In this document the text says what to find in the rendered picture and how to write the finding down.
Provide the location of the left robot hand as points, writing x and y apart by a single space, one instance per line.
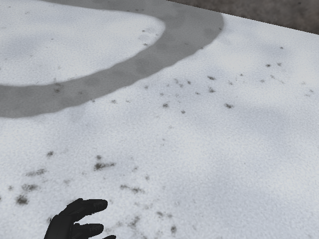
62 225

